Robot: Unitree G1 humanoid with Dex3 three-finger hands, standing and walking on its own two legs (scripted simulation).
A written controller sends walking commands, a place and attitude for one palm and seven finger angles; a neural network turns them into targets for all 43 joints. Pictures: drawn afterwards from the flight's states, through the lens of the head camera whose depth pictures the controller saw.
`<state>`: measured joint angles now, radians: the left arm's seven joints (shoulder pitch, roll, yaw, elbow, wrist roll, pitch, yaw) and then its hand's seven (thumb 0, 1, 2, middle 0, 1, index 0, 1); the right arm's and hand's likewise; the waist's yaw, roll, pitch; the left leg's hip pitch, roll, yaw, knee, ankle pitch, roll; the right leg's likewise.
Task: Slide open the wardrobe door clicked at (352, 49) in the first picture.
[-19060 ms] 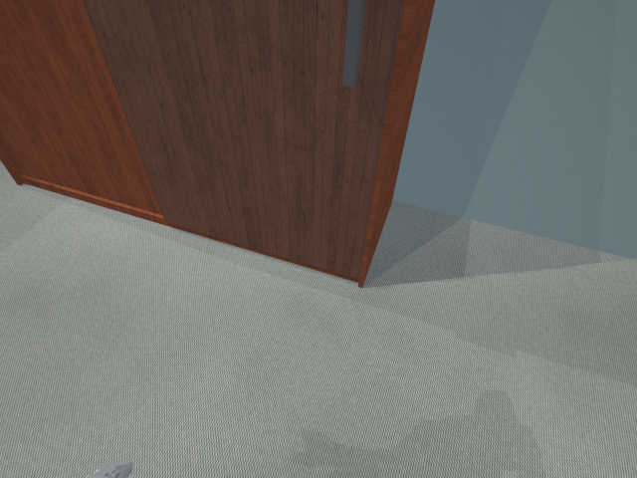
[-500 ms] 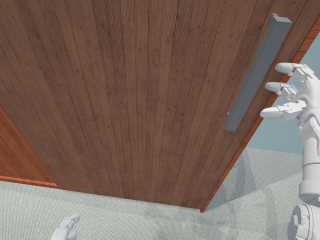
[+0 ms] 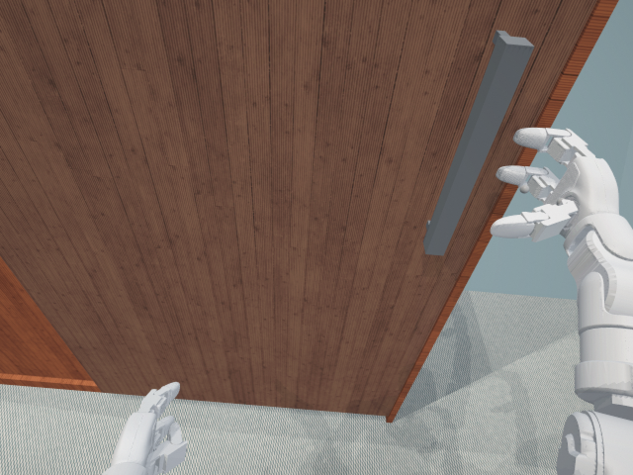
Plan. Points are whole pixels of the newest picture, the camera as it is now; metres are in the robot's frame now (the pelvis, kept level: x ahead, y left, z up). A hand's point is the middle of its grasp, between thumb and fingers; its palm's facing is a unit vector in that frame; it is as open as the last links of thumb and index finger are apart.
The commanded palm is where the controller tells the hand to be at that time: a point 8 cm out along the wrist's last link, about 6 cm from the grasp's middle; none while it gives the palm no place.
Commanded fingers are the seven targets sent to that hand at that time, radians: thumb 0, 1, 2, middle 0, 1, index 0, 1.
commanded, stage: feel for the door with the fingertips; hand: right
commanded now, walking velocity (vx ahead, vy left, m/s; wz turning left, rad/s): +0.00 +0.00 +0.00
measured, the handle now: (462, 158) +0.47 -0.16 +0.21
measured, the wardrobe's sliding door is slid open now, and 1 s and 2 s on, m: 0.00 0.00 0.00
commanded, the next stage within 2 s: slide the fingers in behind the handle in 0.50 s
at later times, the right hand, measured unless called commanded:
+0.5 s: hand (483, 176) +0.42 -0.17 +0.22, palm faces +0.06 +1.00 -0.01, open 14.0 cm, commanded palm +0.39 -0.22 +0.22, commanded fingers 0.00 0.50 -0.30 0.30 1.20 0.30 1.20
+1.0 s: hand (494, 184) +0.40 -0.18 +0.22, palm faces +0.06 +1.00 -0.01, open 14.0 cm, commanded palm +0.37 -0.22 +0.22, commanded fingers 0.00 0.50 -0.30 0.30 1.20 0.30 1.20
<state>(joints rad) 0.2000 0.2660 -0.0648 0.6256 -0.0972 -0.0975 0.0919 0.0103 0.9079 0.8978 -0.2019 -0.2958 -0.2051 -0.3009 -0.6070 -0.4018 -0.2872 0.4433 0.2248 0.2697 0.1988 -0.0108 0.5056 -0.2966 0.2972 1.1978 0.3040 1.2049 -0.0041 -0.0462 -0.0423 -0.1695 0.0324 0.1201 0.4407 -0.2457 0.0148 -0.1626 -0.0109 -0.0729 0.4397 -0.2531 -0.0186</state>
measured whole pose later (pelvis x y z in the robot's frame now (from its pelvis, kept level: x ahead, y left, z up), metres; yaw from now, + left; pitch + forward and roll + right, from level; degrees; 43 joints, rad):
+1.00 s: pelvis +0.01 +0.01 +0.00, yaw +1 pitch -1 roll +0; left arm 0.23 0.27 -0.05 0.64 -0.10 -0.06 0.08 0.01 0.91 0.90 -0.20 -0.30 -0.20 -0.30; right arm -0.59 -0.36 -0.27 0.42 0.22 0.27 0.14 -0.01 0.50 -0.30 0.30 1.20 0.31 1.21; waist 0.01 -0.05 -0.04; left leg -0.16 0.02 0.11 0.43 -0.25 0.03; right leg -0.15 -0.03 -0.08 0.43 -0.26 -0.01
